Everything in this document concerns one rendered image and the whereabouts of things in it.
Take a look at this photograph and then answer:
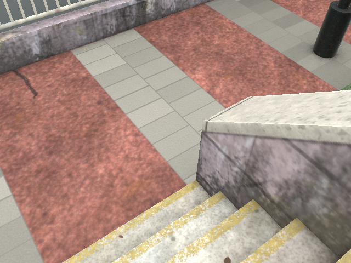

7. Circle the stairs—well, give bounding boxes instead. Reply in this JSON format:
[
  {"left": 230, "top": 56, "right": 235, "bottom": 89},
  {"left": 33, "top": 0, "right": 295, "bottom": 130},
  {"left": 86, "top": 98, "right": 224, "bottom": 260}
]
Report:
[{"left": 62, "top": 180, "right": 351, "bottom": 263}]

